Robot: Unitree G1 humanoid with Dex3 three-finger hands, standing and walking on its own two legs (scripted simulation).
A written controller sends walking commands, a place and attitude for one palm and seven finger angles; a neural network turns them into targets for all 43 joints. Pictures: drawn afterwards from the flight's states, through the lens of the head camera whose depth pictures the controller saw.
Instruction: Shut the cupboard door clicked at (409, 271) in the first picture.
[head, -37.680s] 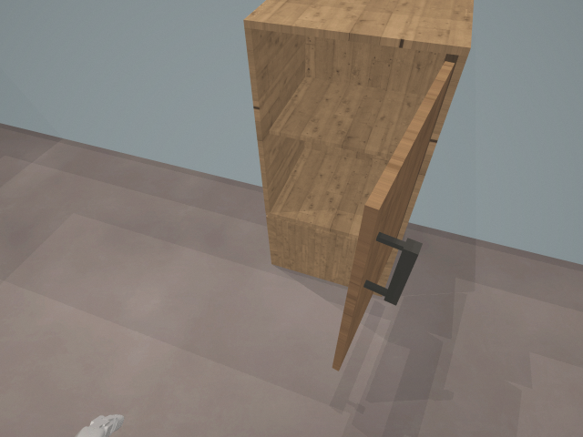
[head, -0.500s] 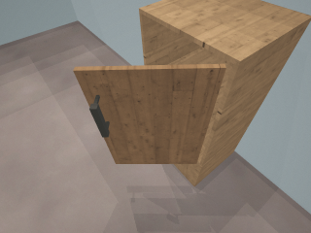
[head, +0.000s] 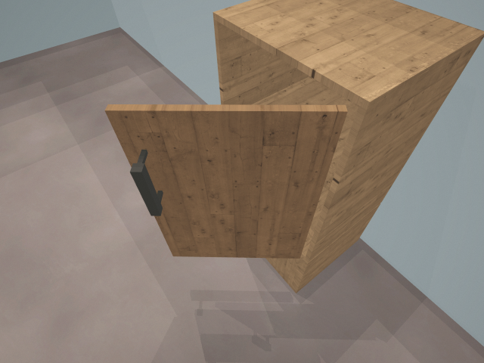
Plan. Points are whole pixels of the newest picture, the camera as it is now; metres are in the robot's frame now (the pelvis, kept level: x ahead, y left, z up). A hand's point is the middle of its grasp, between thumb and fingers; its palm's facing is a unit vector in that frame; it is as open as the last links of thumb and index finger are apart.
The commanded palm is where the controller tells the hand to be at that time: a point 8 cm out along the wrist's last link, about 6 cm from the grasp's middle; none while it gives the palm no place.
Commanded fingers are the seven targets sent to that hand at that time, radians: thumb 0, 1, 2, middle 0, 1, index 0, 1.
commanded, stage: look again from close up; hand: left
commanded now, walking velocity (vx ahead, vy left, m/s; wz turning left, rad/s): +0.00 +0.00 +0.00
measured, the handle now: (150, 184) +0.45 +0.23 -0.01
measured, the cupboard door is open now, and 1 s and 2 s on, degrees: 51 51 51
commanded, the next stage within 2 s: raise the hand and make a fist in 0.26 s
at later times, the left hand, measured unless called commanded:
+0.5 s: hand (128, 356) +0.14 +0.20 -0.07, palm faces +0.24 -0.96 -0.16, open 7.3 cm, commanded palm +0.09 +0.24 -0.07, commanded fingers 0.00 0.90 0.90 -0.33 -0.44 -0.33 -0.44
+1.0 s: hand (128, 362) +0.13 +0.19 -0.05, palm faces +0.00 -1.00 -0.03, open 5.1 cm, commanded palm +0.11 +0.25 -0.05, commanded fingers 0.00 0.90 0.90 -0.79 -0.94 -0.79 -0.94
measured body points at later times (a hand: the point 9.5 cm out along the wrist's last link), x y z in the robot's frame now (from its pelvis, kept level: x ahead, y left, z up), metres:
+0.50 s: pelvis -0.01 +0.01 -0.01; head +0.00 +0.00 +0.44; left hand +0.13 +0.25 -0.06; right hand +0.06 -0.23 -0.14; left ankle -0.04 +0.13 -0.74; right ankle +0.00 -0.12 -0.74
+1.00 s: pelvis -0.07 +0.01 -0.12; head +0.00 +0.02 +0.33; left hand +0.13 +0.24 -0.05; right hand +0.16 -0.18 -0.18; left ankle -0.04 +0.13 -0.74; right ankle +0.00 -0.12 -0.74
